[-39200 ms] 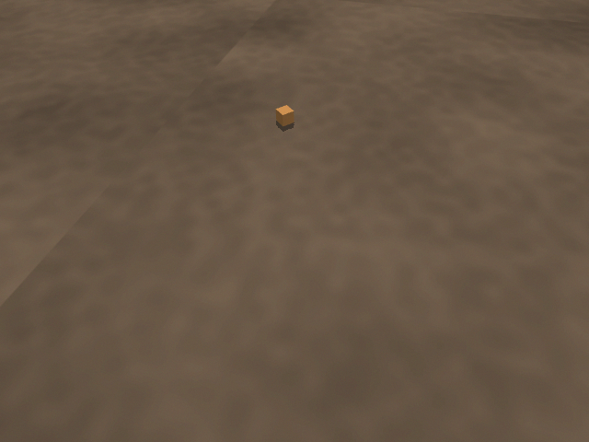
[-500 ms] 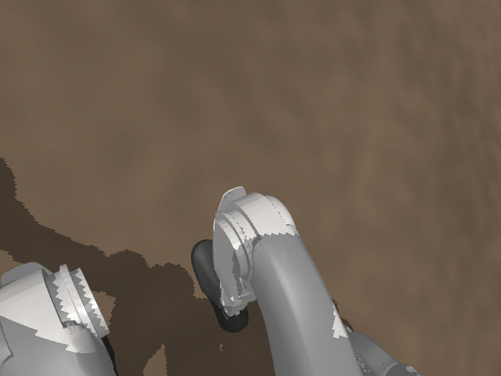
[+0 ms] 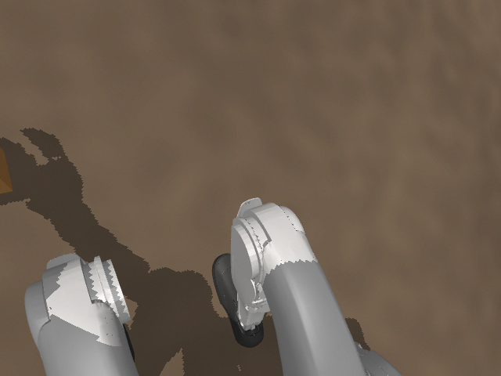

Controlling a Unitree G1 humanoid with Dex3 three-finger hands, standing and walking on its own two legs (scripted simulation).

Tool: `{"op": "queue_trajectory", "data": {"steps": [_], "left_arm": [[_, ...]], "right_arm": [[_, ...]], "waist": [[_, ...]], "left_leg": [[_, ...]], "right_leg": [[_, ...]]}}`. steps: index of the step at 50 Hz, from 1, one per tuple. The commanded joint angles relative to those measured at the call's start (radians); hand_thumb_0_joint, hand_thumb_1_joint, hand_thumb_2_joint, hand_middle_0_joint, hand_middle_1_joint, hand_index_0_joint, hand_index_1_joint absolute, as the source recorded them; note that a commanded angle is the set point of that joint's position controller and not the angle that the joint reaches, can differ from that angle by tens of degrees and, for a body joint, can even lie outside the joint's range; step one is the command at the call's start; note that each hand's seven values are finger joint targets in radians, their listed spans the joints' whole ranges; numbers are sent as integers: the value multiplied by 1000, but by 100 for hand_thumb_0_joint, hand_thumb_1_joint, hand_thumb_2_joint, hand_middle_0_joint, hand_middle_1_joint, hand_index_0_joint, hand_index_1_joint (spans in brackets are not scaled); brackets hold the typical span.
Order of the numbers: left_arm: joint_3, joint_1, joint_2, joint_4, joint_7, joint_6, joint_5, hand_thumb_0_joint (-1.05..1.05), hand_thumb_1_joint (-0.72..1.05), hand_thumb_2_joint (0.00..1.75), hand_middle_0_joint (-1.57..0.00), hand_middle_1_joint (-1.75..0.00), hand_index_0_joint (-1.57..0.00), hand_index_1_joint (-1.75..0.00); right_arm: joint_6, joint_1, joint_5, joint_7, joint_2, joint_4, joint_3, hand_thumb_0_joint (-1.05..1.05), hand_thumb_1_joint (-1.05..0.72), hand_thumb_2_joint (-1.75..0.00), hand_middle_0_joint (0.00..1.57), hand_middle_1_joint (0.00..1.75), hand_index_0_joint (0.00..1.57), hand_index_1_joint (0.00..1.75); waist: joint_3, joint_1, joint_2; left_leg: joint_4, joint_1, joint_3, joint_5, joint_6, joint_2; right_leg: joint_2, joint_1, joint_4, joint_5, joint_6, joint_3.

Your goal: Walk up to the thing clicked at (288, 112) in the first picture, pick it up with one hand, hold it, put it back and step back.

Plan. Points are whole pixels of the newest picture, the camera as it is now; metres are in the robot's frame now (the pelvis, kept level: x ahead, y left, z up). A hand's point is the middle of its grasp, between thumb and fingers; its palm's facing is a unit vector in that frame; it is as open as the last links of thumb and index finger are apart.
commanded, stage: withdraw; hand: left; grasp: from above
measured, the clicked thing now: out of the picture +0.48 +0.31 -0.27
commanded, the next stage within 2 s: home in 0.62 s
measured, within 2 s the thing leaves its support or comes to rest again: neither
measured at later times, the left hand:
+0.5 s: hand out of the picture +0.43 +0.33 -0.08, palm faces -0.48 -0.07 -0.87, open 13.9 cm
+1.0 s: hand out of the picture +0.47 +0.30 -0.11, palm faces -0.33 -0.16 -0.93, open 12.7 cm
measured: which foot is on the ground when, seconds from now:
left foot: down 0.00-1.00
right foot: down 0.00-1.00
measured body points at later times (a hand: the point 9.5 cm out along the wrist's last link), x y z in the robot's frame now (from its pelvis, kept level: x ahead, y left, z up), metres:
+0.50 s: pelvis -0.02 -0.01 +0.05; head +0.20 +0.08 +0.43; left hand +0.45 +0.33 -0.03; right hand +0.08 -0.29 -0.05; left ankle +0.06 +0.13 -0.28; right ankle +0.12 -0.13 -0.28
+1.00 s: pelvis +0.00 +0.00 +0.04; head +0.23 +0.06 +0.41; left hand +0.48 +0.31 -0.05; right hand +0.02 -0.25 -0.07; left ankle +0.05 +0.13 -0.28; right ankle +0.12 -0.13 -0.28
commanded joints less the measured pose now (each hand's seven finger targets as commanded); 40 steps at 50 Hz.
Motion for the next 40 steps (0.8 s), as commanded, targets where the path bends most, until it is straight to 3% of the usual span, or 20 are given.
{"op": "queue_trajectory", "data": {"steps": [1,5,7,9,10,12,14,19,23,27,28,32,33,34,35,36,37,38,39,40], "left_arm": [[-21,-338,184,-271,-47,95,-72,0,-56,101,-7,-101,-6,-102],[-86,-270,96,-274,-220,124,-112,0,-56,102,-8,-102,-7,-103],[-113,-264,59,-292,-316,101,-129,0,-56,102,-9,-101,-8,-103],[-102,-209,70,-285,-400,70,-130,0,-54,101,-10,-101,-9,-102],[-134,-181,20,-258,-437,52,-137,0,-53,101,-11,-100,-10,-101],[-86,-188,103,-311,-476,6,-134,0,-51,99,-12,-99,-11,-100],[-107,-219,77,-345,-496,-42,-142,0,-50,99,-13,-98,-12,-99],[-94,-291,118,-344,-421,-149,-100,0,-51,100,-11,-99,-10,-100],[-136,-380,68,-243,-316,-178,-57,0,-53,102,-8,-102,-8,-102],[-158,-471,63,-166,-236,-176,-10,0,-53,102,-8,-103,-8,-103],[-145,-486,91,-162,-218,-175,3,0,-53,101,-8,-103,-8,-103],[-120,-521,105,-66,-148,-146,39,0,-53,100,-7,-104,-8,-103],[-92,-537,150,-73,-127,-139,47,0,-45,94,-15,-96,-16,-95],[-72,-511,156,-45,-109,-123,56,0,-50,98,-9,-104,-10,-103],[-67,-502,164,-51,-96,-109,62,0,-42,92,-17,-96,-18,-95],[-38,-502,194,-83,-81,-97,59,0,-49,97,-10,-102,-12,-101],[-18,-464,195,-109,-70,-77,53,0,-41,93,-18,-94,-20,-93],[-1,-410,186,-119,-64,-55,33,0,-48,95,-11,-101,-12,-99],[-4,-414,171,-143,-65,-37,22,0,-40,92,-19,-93,-20,-91],[-4,-399,169,-175,-72,-18,11,0,-47,94,-12,-99,-13,-97]], "right_arm": [[43,164,74,-13,-293,27,-161,0,-91,-91,20,30,20,30],[110,188,96,-33,-256,24,-189,0,-92,-91,20,30,20,30],[138,192,108,-57,-256,5,-201,0,-92,-91,20,30,20,30],[158,169,118,-86,-267,-48,-212,0,-92,-91,20,30,20,30],[168,172,119,-98,-259,-47,-211,0,-92,-91,20,30,20,30],[182,167,120,-129,-269,-77,-214,0,-91,-91,20,30,20,30],[189,158,118,-151,-244,-73,-203,0,-91,-91,20,30,20,30],[188,142,108,-184,-217,-65,-176,0,-90,-90,20,30,20,30],[177,145,95,-186,-215,-30,-168,0,-91,-90,20,30,20,30],[162,157,77,-190,-229,-5,-160,0,-91,-90,20,30,20,30],[159,164,74,-189,-233,5,-156,0,-91,-90,20,30,20,30],[137,198,58,-181,-246,16,-150,0,-91,-90,20,30,20,30],[131,199,56,-180,-255,17,-150,0,-88,-89,20,30,20,30],[125,208,52,-178,-258,14,-150,0,-90,-90,20,30,20,30],[121,203,47,-172,-250,10,-147,0,-88,-89,20,30,20,30],[116,202,45,-169,-255,3,-152,0,-90,-90,20,30,20,30],[117,204,46,-164,-257,-2,-159,0,-88,-89,20,30,20,30],[115,204,51,-158,-257,-6,-169,0,-90,-89,20,30,20,30],[113,200,52,-152,-251,-10,-174,0,-88,-89,20,30,20,30],[115,207,56,-146,-246,-7,-176,0,-90,-89,20,30,20,30]], "waist": [[-842,56,601],[-793,55,431],[-721,46,351],[-662,50,254],[-615,42,209],[-618,58,162],[-598,68,168],[-632,81,215],[-650,51,288],[-652,21,330],[-684,32,357],[-716,5,417],[-726,15,427],[-732,20,439],[-759,24,460],[-814,42,480],[-854,56,516],[-878,75,539],[-898,69,541],[-920,71,542]], "left_leg": [[-345,627,157,347,28,6],[-402,546,177,271,50,-8],[-425,497,174,227,53,-17],[-436,461,175,202,58,-27],[-441,438,177,178,59,-30],[-436,439,182,177,61,-34],[-441,442,190,148,57,-39],[-429,448,203,115,58,-35],[-436,501,186,99,52,-31],[-417,521,176,92,47,-32],[-409,537,180,125,45,-34],[-391,579,169,191,38,-31],[-391,587,164,189,37,-29],[-388,597,167,200,35,-30],[-383,600,171,205,35,-28],[-382,618,177,210,36,-28],[-396,650,177,246,30,-28],[-405,670,179,274,27,-28],[-409,685,180,279,27,-26],[-407,693,188,301,30,-23]], "right_leg": [[43,389,-210,319,-92,-70],[40,487,-288,251,-89,-34],[32,490,-333,191,-97,-28],[20,499,-366,151,-99,-19],[19,493,-383,123,-100,-15],[10,518,-401,104,-99,-7],[5,494,-413,58,-102,2],[6,476,-398,27,-90,15],[12,401,-353,36,-89,0],[12,342,-317,38,-90,-22],[8,345,-300,72,-89,-27],[4,315,-248,149,-88,-48],[2,306,-240,148,-88,-51],[0,304,-232,159,-87,-54],[3,319,-222,163,-90,-53],[4,334,-219,168,-92,-50],[-3,347,-208,200,-92,-50],[-8,351,-199,221,-93,-49],[-6,347,-198,227,-96,-47],[-1,383,-210,246,-97,-46]]}}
